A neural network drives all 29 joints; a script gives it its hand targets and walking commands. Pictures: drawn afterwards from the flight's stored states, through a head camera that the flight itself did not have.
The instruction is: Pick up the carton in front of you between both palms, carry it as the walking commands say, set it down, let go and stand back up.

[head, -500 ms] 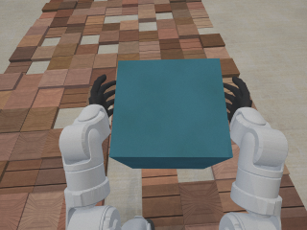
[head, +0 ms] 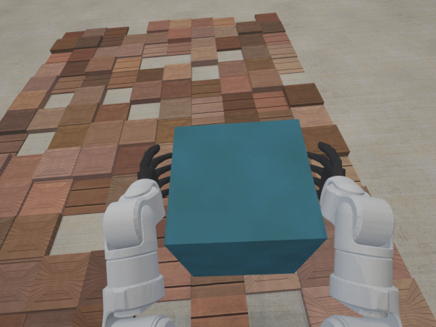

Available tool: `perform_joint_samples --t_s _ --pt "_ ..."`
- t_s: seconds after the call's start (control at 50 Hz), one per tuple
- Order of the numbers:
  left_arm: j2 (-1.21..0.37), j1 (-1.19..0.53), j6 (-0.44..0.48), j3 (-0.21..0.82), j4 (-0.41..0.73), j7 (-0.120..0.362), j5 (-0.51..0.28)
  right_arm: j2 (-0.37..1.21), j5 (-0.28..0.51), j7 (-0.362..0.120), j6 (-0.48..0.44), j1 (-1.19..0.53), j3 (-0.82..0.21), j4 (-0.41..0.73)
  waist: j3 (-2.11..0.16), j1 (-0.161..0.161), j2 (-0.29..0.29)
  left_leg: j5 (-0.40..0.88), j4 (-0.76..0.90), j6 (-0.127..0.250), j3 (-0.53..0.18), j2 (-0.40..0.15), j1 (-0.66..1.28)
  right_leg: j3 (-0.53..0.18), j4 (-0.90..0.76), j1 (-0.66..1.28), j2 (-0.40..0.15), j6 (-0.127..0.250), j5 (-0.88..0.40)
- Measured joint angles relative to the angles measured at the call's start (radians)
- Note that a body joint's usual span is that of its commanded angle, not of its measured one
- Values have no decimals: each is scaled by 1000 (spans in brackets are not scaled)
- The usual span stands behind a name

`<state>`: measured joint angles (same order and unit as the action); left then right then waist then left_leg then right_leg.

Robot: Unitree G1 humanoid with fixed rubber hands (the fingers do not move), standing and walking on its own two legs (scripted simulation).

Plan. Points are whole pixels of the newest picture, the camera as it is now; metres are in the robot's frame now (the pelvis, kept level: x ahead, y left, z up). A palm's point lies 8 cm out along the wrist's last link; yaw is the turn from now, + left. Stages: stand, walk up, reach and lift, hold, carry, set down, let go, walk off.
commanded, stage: carry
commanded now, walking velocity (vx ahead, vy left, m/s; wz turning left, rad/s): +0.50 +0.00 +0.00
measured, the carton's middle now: (240, 207) +0.33 +0.00 +0.03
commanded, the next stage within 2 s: none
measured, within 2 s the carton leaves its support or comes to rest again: neither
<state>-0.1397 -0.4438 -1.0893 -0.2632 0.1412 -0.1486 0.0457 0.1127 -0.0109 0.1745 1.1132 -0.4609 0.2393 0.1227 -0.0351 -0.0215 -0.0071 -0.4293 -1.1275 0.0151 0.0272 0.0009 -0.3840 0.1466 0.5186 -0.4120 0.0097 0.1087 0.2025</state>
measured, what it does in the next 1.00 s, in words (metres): walks ahead: left foot, then right foot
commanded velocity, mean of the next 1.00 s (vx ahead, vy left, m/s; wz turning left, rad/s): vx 0.50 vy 0.00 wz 0.00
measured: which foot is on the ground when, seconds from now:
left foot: up 0.00-0.34, down 0.36-0.82, up 0.84-1.00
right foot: down 0.00-0.36, up 0.38-0.80, down 0.82-1.00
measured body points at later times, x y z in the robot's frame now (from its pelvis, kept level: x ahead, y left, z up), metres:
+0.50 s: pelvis +0.34 +0.04 -0.01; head +0.36 +0.05 +0.44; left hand +0.70 +0.17 +0.08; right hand +0.67 -0.14 +0.08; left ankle +0.38 +0.08 -0.75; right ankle +0.25 -0.08 -0.64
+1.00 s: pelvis +0.68 +0.01 +0.00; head +0.72 +0.01 +0.45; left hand +1.02 +0.19 +0.12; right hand +1.05 -0.12 +0.11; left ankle +0.62 +0.13 -0.62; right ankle +0.73 -0.04 -0.73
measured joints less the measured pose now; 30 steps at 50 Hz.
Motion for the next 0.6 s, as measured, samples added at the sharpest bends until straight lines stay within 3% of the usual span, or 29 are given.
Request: perform_joint_samples --t_s 0.06,0.18,0.28,0.32,0.34,0.36,0.4,0.44,0.52,0.6 --pt "-10 49 3 3 42 -1 -19 35 -14 -2 1 51 3 56 9 -14 8 79 52 -9 12 -25 -123 2 -74 80 2 -9 19" --pt "-10 89 33 24 61 7 -32 55 -37 -15 -27 116 -13 113 7 -30 9 209 339 -20 37 -54 -243 -12 -162 240 2 -26 92" --pt "11 45 51 46 7 8 -27 26 -41 -20 -38 97 -17 92 -9 -30 -5 387 562 19 89 -32 -225 -22 -155 374 8 -53 196" --pt "19 33 48 43 -16 8 -21 17 -42 -20 -40 79 -20 56 -16 -11 -11 426 642 38 119 -14 -159 -21 -65 402 9 -57 217" --pt "24 30 43 38 -23 9 -18 16 -44 -20 -37 64 -23 33 -22 -1 -17 426 674 38 132 -10 -107 -18 44 386 3 -57 160" --pt "35 23 38 34 -32 10 -15 18 -49 -20 -39 48 -24 8 -34 12 -18 404 662 63 128 -5 -79 -23 187 346 -4 -59 159" --pt "60 -2 38 30 -73 7 -17 21 -55 -12 -53 26 -26 -39 -33 45 22 286 569 102 140 24 -85 -98 505 205 -7 -69 219" --pt "54 -6 29 19 -89 0 -17 13 -42 -5 -46 22 -27 -64 -27 68 22 229 564 111 140 35 -56 -124 703 62 -1 -66 216" --pt "11 -16 23 -3 -58 -9 -4 -4 4 -2 -47 23 -11 -42 0 85 10 191 623 110 130 43 31 -119 768 -174 -34 -68 146" --pt "4 -20 34 4 15 -21 -9 -16 37 3 -61 3 -10 7 12 81 10 135 663 105 116 47 119 -111 710 -339 -73 -81 96"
